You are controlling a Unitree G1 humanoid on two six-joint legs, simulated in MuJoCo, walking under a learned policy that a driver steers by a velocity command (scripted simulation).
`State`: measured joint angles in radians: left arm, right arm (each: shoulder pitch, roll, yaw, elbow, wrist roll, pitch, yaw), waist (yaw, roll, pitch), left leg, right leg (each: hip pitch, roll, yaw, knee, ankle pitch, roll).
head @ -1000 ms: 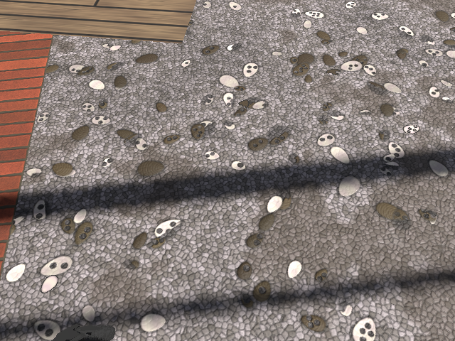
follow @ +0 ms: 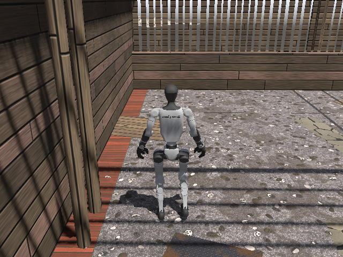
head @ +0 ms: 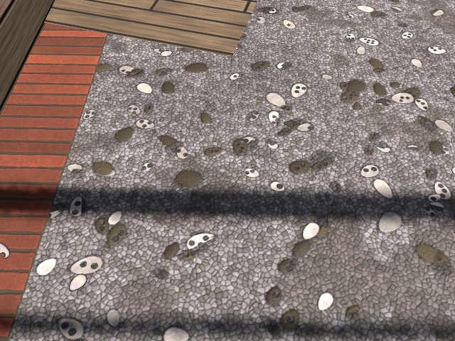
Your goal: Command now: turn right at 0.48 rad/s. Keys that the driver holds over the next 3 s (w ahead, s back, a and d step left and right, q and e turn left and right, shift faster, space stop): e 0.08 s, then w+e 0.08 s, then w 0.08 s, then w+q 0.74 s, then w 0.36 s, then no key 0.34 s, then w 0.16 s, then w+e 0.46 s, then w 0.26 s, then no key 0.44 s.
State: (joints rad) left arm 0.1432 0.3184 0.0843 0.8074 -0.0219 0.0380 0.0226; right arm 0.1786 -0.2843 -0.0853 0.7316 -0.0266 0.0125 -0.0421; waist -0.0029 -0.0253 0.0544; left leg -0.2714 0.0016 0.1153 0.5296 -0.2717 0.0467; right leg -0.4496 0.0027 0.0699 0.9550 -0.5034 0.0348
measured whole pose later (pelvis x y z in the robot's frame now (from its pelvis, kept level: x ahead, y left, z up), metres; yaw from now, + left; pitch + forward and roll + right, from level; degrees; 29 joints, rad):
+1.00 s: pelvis +0.36 -0.07 +0.01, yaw +10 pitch +2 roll +1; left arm 0.13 0.30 0.04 0.67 0.02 -0.11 0.01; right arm 0.29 -0.28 -0.07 0.74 0.02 -0.05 0.01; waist -0.04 -0.03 0.03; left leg -0.18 -0.13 -0.08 0.34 -0.18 0.10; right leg -0.66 -0.12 0.10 0.89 -0.17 0.06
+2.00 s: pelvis +0.78 -0.05 +0.01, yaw +13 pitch +2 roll +2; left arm 0.25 0.28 0.04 0.83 -0.01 -0.03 0.01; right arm 0.24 -0.29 -0.07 0.82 0.02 -0.04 0.00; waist -0.02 0.00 -0.05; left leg -0.27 -0.01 0.03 0.38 -0.15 0.02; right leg -0.40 -0.06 -0.02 0.65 -0.29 -0.03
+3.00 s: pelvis +1.19 -0.02 +0.00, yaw -1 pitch +1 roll +1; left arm 0.08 0.24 0.04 0.74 0.02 -0.03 0.01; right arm 0.23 -0.27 -0.03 0.96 0.00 -0.05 0.00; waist -0.06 0.01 0.04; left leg -0.18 -0.02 -0.01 0.60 -0.45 0.00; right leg -0.40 0.01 0.01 0.51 -0.13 -0.03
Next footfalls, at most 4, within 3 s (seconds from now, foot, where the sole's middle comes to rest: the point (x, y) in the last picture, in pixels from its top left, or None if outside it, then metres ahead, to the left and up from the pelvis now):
0.24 right None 0.01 -0.15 -0.77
0.74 left None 0.38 0.01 -0.77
1.18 right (290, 268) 0.68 -0.17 -0.77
1.64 left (206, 229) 0.82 0.09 -0.77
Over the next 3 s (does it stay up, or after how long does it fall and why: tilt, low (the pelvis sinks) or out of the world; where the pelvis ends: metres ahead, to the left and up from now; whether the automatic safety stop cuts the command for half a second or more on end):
stays up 1.19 -0.02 0.00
